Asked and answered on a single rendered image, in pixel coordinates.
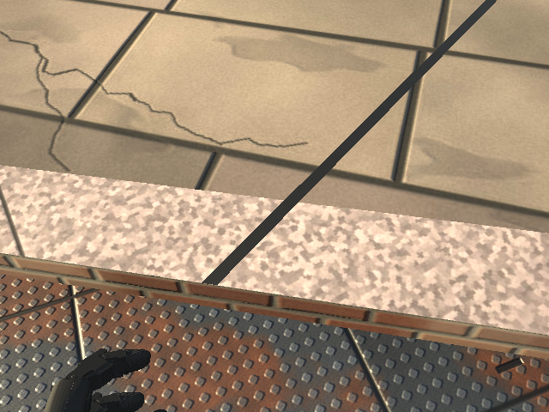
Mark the left robot hand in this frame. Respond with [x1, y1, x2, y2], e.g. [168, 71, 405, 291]
[44, 348, 167, 412]

